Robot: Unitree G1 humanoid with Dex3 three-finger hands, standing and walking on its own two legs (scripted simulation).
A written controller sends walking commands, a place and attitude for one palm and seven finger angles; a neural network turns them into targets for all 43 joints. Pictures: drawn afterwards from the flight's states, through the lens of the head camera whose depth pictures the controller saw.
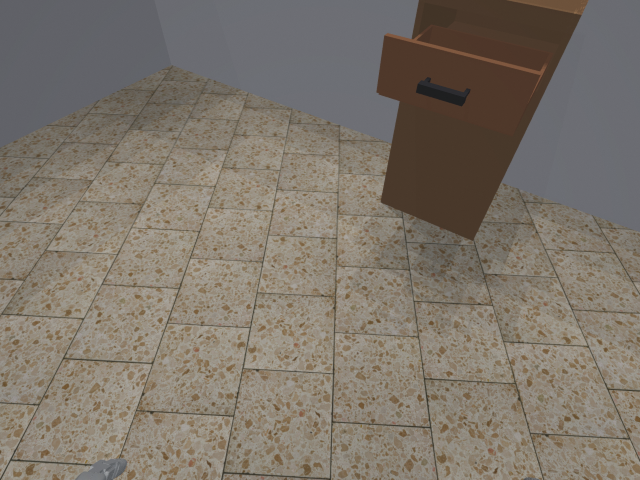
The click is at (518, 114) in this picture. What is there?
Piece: drawer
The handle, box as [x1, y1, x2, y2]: [416, 77, 470, 105]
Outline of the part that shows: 417,85 416,92 459,105 462,105 470,89 467,88 463,92 429,83 428,82 430,78 428,77 423,81 421,80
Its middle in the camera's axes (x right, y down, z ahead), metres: +0.32 -0.38 +1.00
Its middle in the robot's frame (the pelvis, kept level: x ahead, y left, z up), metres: +1.02 -0.26 +0.00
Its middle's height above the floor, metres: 0.77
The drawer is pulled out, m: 0.30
